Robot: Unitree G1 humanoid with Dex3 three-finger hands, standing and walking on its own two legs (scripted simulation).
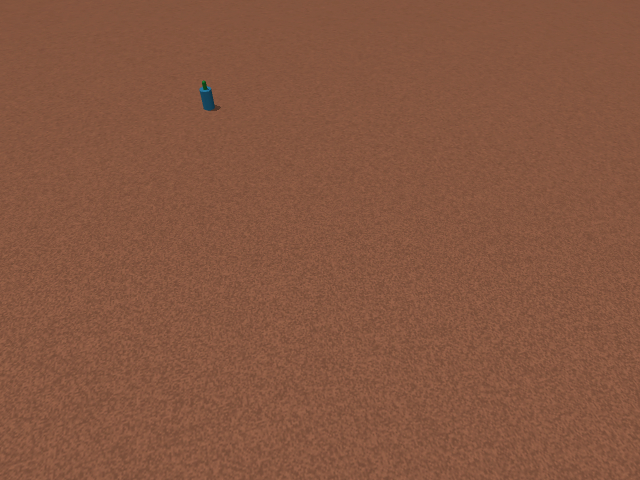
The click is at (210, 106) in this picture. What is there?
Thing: necked bottle
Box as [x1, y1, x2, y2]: [199, 81, 214, 110]
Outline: 202,81 203,86 199,89 204,109 209,110 214,107 210,87 208,87 205,84 205,82
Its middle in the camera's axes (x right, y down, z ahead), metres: -0.67 -0.83 +2.23
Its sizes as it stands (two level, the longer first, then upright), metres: 0.066 0.066 0.167
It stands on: the floor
